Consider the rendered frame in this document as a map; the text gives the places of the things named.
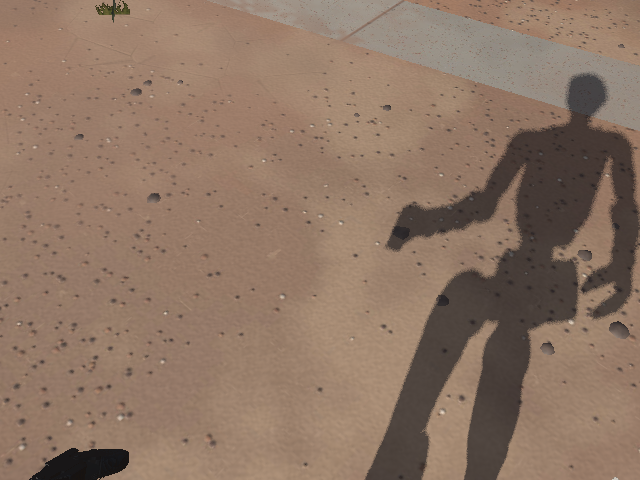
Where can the robot left hand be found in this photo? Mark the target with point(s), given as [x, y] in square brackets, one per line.
[86, 465]

